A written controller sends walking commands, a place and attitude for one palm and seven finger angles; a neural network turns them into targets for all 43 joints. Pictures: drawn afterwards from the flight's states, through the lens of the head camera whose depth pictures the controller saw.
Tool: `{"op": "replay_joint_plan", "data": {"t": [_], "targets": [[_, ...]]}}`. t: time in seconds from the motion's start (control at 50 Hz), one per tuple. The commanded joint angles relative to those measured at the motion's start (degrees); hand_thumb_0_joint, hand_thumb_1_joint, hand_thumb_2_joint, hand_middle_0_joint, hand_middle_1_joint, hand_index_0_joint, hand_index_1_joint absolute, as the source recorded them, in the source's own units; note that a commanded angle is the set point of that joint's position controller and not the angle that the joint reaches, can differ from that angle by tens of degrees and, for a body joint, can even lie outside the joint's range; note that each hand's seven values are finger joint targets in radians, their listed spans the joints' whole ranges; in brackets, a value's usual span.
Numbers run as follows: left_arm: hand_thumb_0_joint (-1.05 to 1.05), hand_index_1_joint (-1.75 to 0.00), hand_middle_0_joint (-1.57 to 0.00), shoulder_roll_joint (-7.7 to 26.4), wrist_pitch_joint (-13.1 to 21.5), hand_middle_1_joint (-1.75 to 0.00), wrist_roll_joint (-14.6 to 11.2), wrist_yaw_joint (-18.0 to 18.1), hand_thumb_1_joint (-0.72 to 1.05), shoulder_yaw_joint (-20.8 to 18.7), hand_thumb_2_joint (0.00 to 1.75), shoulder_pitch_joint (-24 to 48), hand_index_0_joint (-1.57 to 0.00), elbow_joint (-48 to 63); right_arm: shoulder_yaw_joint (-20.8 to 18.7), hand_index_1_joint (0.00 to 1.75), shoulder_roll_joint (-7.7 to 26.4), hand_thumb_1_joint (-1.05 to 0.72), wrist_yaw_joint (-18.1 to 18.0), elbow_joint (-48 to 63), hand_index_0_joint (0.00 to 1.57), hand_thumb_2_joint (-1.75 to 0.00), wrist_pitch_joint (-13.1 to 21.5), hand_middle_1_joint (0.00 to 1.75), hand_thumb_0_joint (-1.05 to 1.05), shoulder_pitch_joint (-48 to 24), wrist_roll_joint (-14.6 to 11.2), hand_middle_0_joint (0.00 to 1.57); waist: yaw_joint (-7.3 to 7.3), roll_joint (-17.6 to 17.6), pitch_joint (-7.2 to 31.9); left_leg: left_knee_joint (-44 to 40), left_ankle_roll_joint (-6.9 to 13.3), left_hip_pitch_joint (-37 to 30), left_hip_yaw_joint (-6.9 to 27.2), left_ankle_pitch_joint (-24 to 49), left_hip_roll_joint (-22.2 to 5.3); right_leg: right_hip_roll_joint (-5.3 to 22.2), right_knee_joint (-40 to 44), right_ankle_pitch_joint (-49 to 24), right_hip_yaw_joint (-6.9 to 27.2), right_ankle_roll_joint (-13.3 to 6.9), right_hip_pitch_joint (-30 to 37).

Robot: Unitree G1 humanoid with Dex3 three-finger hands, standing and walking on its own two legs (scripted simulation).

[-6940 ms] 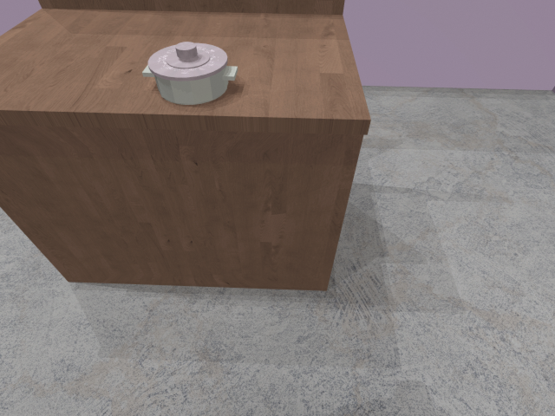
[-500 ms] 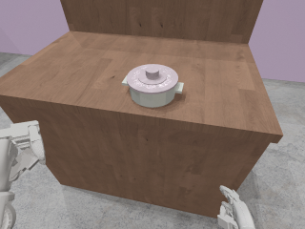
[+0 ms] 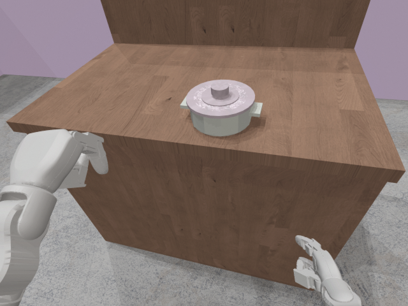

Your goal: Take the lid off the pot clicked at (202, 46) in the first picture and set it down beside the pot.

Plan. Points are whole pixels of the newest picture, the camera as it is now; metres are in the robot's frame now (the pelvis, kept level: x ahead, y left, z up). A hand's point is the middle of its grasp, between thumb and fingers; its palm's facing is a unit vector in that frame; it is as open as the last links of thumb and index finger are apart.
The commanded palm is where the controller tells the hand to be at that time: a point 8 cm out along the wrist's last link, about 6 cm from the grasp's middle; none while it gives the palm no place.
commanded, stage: reach forward and open the fingers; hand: left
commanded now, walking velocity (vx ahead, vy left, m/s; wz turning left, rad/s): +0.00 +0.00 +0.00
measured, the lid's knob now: (219, 89) +0.59 +0.06 +0.16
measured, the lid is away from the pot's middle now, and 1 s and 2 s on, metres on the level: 0.00 0.00 0.00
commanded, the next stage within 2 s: move the open hand above the knob in 0.64 s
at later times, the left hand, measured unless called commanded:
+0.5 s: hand (89, 153) +0.28 +0.24 +0.21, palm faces -0.04 -0.01 -1.00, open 9.0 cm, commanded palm +0.24 +0.24 +0.28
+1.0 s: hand (115, 129) +0.33 +0.22 +0.22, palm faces -0.09 -0.03 -1.00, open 9.9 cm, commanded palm +0.31 +0.21 +0.29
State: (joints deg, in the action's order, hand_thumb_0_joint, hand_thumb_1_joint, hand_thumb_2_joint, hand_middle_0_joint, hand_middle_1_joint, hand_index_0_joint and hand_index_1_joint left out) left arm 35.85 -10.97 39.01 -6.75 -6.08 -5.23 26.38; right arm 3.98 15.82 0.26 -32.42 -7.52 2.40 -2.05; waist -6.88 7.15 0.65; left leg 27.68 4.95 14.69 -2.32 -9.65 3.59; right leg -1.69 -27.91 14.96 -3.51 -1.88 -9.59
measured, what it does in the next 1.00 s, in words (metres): stands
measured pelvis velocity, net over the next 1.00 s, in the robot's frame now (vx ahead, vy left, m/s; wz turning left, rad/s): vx -0.01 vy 0.00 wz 0.02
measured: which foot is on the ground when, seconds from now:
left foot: down 0.00-1.00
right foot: down 0.00-1.00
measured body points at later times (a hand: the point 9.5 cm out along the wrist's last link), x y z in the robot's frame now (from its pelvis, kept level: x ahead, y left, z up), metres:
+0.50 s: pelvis -0.01 -0.01 +0.00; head -0.02 -0.05 +0.45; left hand +0.27 +0.24 +0.27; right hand +0.22 -0.21 -0.08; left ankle +0.06 +0.06 -0.74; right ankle +0.01 -0.10 -0.74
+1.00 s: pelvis -0.01 +0.00 +0.01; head -0.01 -0.04 +0.45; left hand +0.33 +0.22 +0.27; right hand +0.22 -0.20 -0.08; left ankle +0.06 +0.06 -0.74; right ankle +0.01 -0.10 -0.74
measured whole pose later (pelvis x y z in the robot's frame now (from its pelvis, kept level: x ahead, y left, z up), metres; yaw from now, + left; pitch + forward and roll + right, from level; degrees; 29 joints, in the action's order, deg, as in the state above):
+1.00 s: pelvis -0.01 +0.00 +0.01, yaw +1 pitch -3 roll -1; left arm 37.3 -9.7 43.6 -29.1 8.1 32.0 -1.7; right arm 4.3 17.0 -0.4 -34.1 -6.1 3.7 -3.3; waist -4.7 6.7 -1.5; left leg 22.3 5.1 13.8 -1.0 -5.6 4.4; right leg -1.2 -23.9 12.1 -4.7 -1.9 -9.0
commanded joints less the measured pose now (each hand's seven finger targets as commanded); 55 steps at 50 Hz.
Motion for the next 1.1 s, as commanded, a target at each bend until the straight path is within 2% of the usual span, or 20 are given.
{"op": "replay_joint_plan", "data": {"t": [0.0,0.1,0.2,0.24,0.32,0.34,0.36,0.46,0.54,0.56,0.64,0.68,0.72,0.74,0.78,0.84,0.88,0.94,0.96,1.08], "targets": [[0.00,-0.65,-1.13,15.17,-0.27,-0.65,2.22,-2.37,0.18,-8.13,1.40,19.74,-1.13,3.72,-1.65,0.30,5.65,-0.90,-0.77,9.08,0.20,-0.90,2.95,0.30,0.00,-11.63,-0.22,0.20,1.05,-1.94,5.36,-7.59,-3.66,-7.61,6.65,1.11,-3.61,-0.77,7.07,-0.35,2.16,-0.34,-3.05],[0.00,-0.47,-1.08,16.95,0.46,-0.47,2.55,-7.56,-0.01,-7.37,1.51,23.89,-1.08,5.72,-1.36,0.30,5.20,-0.90,-0.47,10.18,0.20,-0.90,3.58,0.30,0.00,-12.41,-0.06,0.20,0.09,-0.15,11.78,-7.05,-3.33,-11.04,6.24,6.44,-2.99,-0.44,7.27,-4.04,2.54,-0.46,0.60],[0.00,-0.29,-1.02,19.72,0.83,-0.29,2.96,-11.72,-0.20,-8.31,1.61,28.91,-1.02,-2.12,-0.86,0.30,5.96,-0.90,-0.95,9.39,0.20,-0.90,3.24,0.30,0.00,-11.76,-0.12,0.20,1.04,-4.12,8.22,-7.07,-3.04,-9.26,5.01,5.24,-2.51,-0.33,9.04,-2.58,2.05,-0.03,-1.32],[0.00,-0.22,-1.00,19.02,0.89,-0.22,2.91,-12.87,-0.27,-7.78,1.66,29.46,-1.00,-3.75,-1.18,0.30,6.10,-0.90,-0.95,10.03,0.20,-0.90,3.60,0.30,0.00,-12.26,-0.57,0.20,1.52,-2.16,7.68,-7.16,-2.93,-9.34,5.23,3.79,-2.49,-0.99,9.62,-1.13,2.46,-0.22,-2.15],[0.00,-0.08,-0.95,18.74,3.00,-0.08,2.15,-15.81,-0.42,-5.33,1.74,34.58,-0.95,-3.74,-1.25,0.30,5.99,-0.90,-1.25,10.12,0.20,-0.90,4.06,0.30,0.00,-11.56,-0.36,0.20,1.09,-2.02,10.99,-7.03,-2.43,-11.14,4.96,5.10,-1.58,0.09,9.61,-2.36,2.36,0.10,-1.00],[0.00,-0.08,-0.94,16.44,2.62,-0.08,1.75,-16.07,-0.42,-4.13,1.74,32.82,-0.94,-1.32,-1.61,0.30,5.78,-0.90,-0.88,11.21,0.20,-0.90,4.77,0.30,0.00,-12.35,-0.76,0.20,1.59,0.81,12.06,-6.78,-2.50,-12.39,5.50,5.63,-1.81,-0.69,9.62,-2.88,2.62,-0.18,-0.86],[0.00,-0.08,-0.94,19.43,3.21,-0.08,2.07,-16.48,-0.42,-5.76,1.74,35.60,-0.94,-2.31,-1.50,0.30,5.90,-0.90,-1.09,10.28,0.20,-0.90,4.82,0.30,0.00,-10.96,-0.36,0.20,0.96,-2.66,13.81,-6.49,-2.24,-12.02,5.18,6.14,-1.27,0.28,9.52,-3.36,2.64,0.01,0.53],[0.00,-0.08,-0.92,23.99,4.01,-0.08,3.50,-17.62,-0.43,-8.29,1.74,42.57,-0.92,-10.15,-1.48,0.30,6.81,-0.90,-1.72,8.89,0.20,-0.90,4.59,0.30,0.00,-10.15,-0.32,0.20,1.25,-4.39,10.26,-7.30,-2.13,-9.81,5.14,3.43,-1.13,0.35,10.44,-0.19,2.51,0.04,-1.18],[0.00,-0.08,-0.90,18.78,4.28,-0.08,2.30,-18.80,-0.42,-3.90,1.74,42.68,-0.90,-9.68,-2.16,0.30,6.50,-0.90,-1.24,10.23,0.20,-0.90,5.14,0.30,0.00,-11.24,-0.91,0.20,1.80,0.35,11.07,-7.78,-2.21,-11.54,5.65,2.76,-1.39,-0.47,10.43,-0.02,2.55,-0.26,-1.83],[0.00,-0.08,-0.90,20.18,4.72,-0.08,2.44,-19.13,-0.42,-4.47,1.74,44.18,-0.90,-9.17,-2.05,0.30,6.44,-0.90,-1.15,9.76,0.20,-0.90,5.26,0.30,0.00,-10.17,-0.57,0.20,0.94,-1.60,14.13,-7.50,-2.00,-11.91,5.53,4.49,-0.87,0.45,9.92,-1.54,2.76,-0.29,0.45],[0.00,-0.08,-0.89,18.39,4.10,-0.08,2.36,-19.63,-0.42,-3.19,1.74,43.23,-0.89,-11.11,-2.28,0.30,6.73,-0.90,-0.91,10.00,0.20,-0.90,5.09,0.30,0.00,-10.54,-0.89,0.20,2.19,-1.85,11.06,-7.74,-2.02,-11.41,5.42,3.12,-1.46,-0.43,10.48,-0.67,2.32,-0.13,-1.97],[0.00,-0.08,-0.89,22.33,4.16,-0.08,3.82,-19.81,-0.42,-5.00,1.74,49.19,-0.89,-17.48,-1.93,0.30,7.22,-0.90,-1.50,8.77,0.20,-0.90,4.53,0.30,0.00,-9.68,-0.59,0.20,1.86,-6.01,8.46,-8.54,-1.91,-8.87,4.97,0.23,-1.27,0.26,10.93,2.67,2.27,0.06,-2.89],[0.00,-0.08,-0.88,24.19,4.61,-0.08,4.26,-19.91,-0.41,-5.61,1.74,53.71,-0.88,-17.57,-1.97,0.30,7.32,-0.90,-1.69,8.83,0.20,-0.90,4.29,0.30,0.00,-10.21,-0.64,0.20,1.73,-4.93,8.91,-8.66,-1.90,-8.78,4.96,-0.26,-1.11,0.37,10.82,3.55,2.38,-0.03,-2.77],[0.00,-0.08,-0.88,21.37,3.79,-0.08,3.83,-19.51,-0.41,-3.86,1.74,52.61,-0.88,-15.63,-2.20,0.30,7.04,-0.90,-1.38,9.60,0.20,-0.90,4.72,0.30,0.00,-10.88,-0.84,0.20,1.93,-1.33,10.93,-8.21,-1.91,-10.07,5.48,0.41,-1.10,-0.35,10.36,2.48,2.68,-0.41,-2.42],[0.00,-0.08,-0.88,17.83,3.92,-0.08,3.84,-19.87,-0.41,0.52,1.74,57.45,-0.88,-16.07,-2.12,0.30,6.43,-0.90,-1.35,9.09,0.20,-0.90,5.14,0.30,0.00,-10.27,-0.89,0.20,2.19,-2.27,13.34,-8.28,-1.83,-11.70,5.93,1.79,-1.00,0.31,9.76,0.82,2.56,-0.47,-1.69],[0.00,-0.08,-0.88,13.52,2.30,-0.08,3.51,-20.15,-0.41,3.11,1.74,51.59,-0.88,-18.63,-2.53,0.30,6.69,-0.90,-0.84,9.24,0.20,-0.90,5.08,0.30,0.00,-9.67,-1.19,0.20,2.92,-1.64,12.96,-7.82,-1.94,-12.20,6.06,2.83,-1.34,-0.44,9.79,-1.00,2.24,-0.60,-2.47],[0.00,-0.08,-0.88,14.36,2.08,-0.08,5.13,-20.29,-0.41,4.44,1.74,59.39,-0.88,-21.23,-2.09,0.30,6.90,-0.90,-1.06,8.06,0.20,-0.90,4.46,0.30,0.00,-9.20,-1.20,0.20,3.32,-5.65,11.46,-8.63,-1.88,-10.58,5.76,0.79,-1.52,0.17,9.78,0.77,1.98,-0.43,-3.26],[0.00,-0.08,-0.88,13.35,1.73,-0.08,5.12,-18.97,-0.41,5.85,1.74,64.13,-0.88,-15.60,-2.38,0.30,6.74,-0.90,-0.81,8.96,0.20,-0.90,4.93,0.30,0.00,-10.40,-1.33,0.20,3.61,-1.12,14.72,-8.79,-1.98,-13.11,7.34,0.22,-1.69,-0.56,8.69,0.19,2.24,-0.95,-2.94],[0.00,-0.08,-0.88,16.68,1.80,-0.08,6.23,-18.75,-0.41,4.04,1.74,68.40,-0.88,-15.54,-2.04,0.30,6.55,-0.90,-0.90,8.17,0.20,-0.90,5.17,0.30,0.00,-10.23,-1.18,0.20,2.59,-1.81,17.78,-9.01,-1.95,-14.00,7.69,1.44,-1.50,0.12,8.61,-0.30,2.64,-1.09,-1.29],[0.00,-0.08,-0.88,13.24,-1.18,-0.08,7.86,-18.99,-0.41,6.25,1.74,67.71,-0.88,-27.34,-2.10,0.30,6.85,-0.90,-0.07,6.81,0.20,-0.90,3.79,0.30,0.00,-8.76,-0.89,0.20,2.36,-6.12,16.22,-8.26,-2.12,-11.55,6.46,6.72,-1.46,0.09,8.16,-4.03,2.41,-1.50,-1.11]]}}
